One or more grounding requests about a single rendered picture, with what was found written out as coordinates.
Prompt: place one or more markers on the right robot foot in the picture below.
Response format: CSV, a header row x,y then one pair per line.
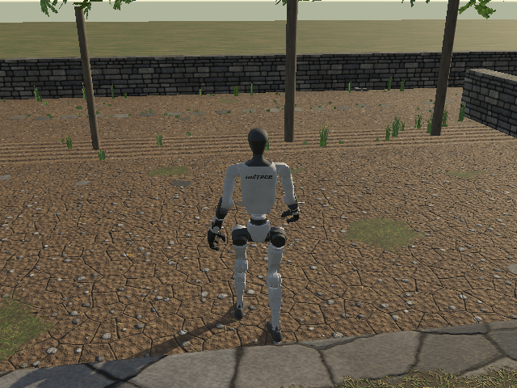
x,y
277,334

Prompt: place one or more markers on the robot right upper arm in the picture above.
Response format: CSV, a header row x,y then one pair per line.
x,y
287,183

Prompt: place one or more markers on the left robot forearm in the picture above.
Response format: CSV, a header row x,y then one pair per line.
x,y
218,218

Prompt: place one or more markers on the robot right hand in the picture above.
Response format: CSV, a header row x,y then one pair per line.
x,y
292,219

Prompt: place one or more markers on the robot left hand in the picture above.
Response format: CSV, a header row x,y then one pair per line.
x,y
212,239

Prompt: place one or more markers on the robot left upper arm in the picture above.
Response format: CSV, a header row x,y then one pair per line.
x,y
229,185

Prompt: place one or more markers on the right robot forearm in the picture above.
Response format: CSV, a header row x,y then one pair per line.
x,y
294,209

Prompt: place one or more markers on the left robot shin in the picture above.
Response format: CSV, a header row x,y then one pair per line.
x,y
239,284

